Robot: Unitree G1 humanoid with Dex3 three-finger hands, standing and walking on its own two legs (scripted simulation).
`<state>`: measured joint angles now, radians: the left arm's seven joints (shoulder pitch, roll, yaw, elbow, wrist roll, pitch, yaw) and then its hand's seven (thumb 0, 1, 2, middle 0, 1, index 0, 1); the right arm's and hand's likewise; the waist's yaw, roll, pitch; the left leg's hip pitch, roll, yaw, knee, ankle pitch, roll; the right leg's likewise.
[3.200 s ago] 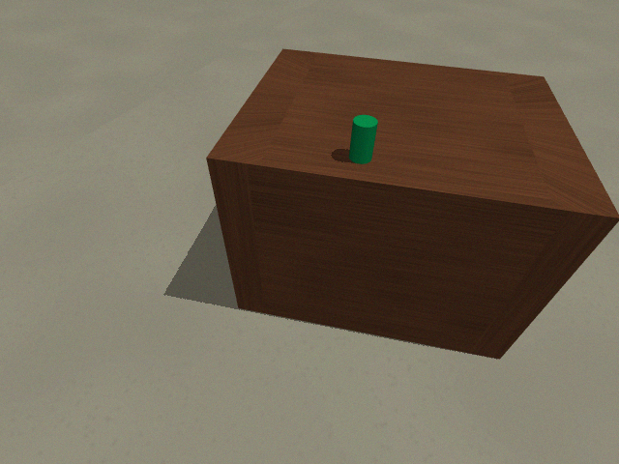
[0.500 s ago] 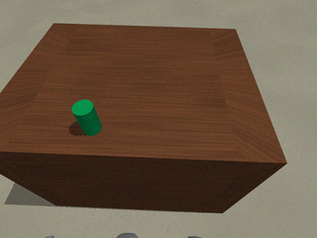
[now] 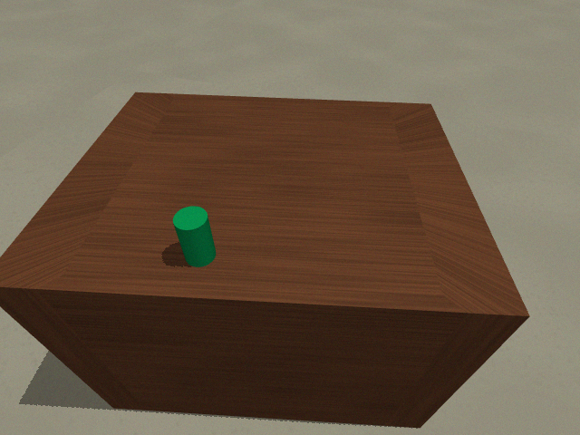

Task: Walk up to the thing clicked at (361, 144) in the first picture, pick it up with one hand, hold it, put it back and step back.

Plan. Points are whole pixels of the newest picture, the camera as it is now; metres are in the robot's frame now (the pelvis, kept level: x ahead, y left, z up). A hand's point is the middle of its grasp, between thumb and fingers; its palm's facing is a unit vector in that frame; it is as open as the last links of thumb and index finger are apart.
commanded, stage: walk up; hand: left
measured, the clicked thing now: (195, 237) +0.47 +0.20 -0.01
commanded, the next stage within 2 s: stand in 1.28 s
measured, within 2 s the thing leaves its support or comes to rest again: neither
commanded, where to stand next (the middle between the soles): +0.06 +0.00 m, yaw -2 degrees
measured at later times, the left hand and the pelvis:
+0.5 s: hand out of the picture +0.12 +0.25 -0.13, palm faces -0.02 -0.93 -0.37, open 7.4 cm; pelvis +0.02 +0.00 +0.01, yaw -1 degrees
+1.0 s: hand out of the picture +0.11 +0.26 -0.14, palm faces -0.04 -0.93 -0.37, open 7.4 cm; pelvis +0.03 +0.00 +0.02, yaw -1 degrees
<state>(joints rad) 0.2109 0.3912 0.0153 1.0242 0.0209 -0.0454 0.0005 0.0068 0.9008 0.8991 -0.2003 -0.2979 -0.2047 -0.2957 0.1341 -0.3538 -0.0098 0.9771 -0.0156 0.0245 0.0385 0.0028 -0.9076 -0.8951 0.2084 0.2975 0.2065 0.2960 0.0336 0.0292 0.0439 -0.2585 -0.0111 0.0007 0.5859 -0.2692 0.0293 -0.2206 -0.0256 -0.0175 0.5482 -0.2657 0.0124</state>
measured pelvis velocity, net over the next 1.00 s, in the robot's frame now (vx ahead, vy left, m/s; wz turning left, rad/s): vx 0.03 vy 0.00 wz -0.02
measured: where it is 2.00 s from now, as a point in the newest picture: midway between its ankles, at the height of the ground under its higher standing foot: outside the picture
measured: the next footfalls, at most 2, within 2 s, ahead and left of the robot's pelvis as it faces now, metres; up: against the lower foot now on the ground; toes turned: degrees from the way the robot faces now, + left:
none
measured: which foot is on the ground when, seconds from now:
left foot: down 0.00-1.00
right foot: down 0.00-1.00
